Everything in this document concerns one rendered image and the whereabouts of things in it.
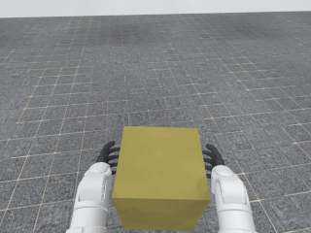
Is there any right robot hand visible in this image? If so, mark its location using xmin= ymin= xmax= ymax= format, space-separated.
xmin=202 ymin=144 xmax=225 ymax=179

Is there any robot right forearm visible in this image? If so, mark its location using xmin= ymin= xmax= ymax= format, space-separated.
xmin=211 ymin=165 xmax=258 ymax=233

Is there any left robot hand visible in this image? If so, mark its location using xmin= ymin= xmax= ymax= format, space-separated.
xmin=95 ymin=141 xmax=121 ymax=175

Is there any carton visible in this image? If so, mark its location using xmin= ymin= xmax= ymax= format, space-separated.
xmin=112 ymin=126 xmax=211 ymax=231

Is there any robot left forearm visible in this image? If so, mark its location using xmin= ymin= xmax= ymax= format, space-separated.
xmin=65 ymin=162 xmax=112 ymax=233

